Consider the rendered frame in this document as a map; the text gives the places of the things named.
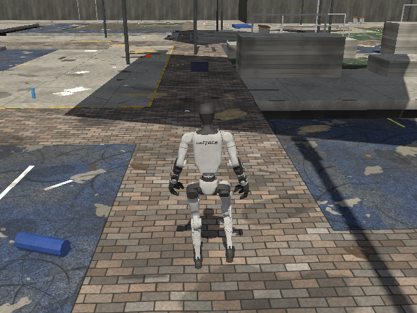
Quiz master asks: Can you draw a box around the robot right forearm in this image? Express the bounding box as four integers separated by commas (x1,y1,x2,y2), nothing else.
233,157,248,186

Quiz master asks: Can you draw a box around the robot left foot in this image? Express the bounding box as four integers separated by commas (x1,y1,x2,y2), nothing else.
194,252,203,269

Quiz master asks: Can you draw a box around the right robot hand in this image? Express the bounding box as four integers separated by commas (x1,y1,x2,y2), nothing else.
234,184,249,200

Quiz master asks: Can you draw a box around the left robot hand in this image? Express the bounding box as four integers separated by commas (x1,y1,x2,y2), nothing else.
168,182,184,196

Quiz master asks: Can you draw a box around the right robot upper arm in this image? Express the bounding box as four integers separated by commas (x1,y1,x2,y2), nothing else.
221,131,239,168

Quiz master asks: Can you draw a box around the left robot upper arm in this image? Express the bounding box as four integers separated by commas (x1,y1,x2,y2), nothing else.
176,132,194,168

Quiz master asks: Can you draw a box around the robot right thigh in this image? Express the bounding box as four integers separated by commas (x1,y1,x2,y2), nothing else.
217,181,231,216

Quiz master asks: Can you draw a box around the robot left forearm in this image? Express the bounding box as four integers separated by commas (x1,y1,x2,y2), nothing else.
170,158,182,184

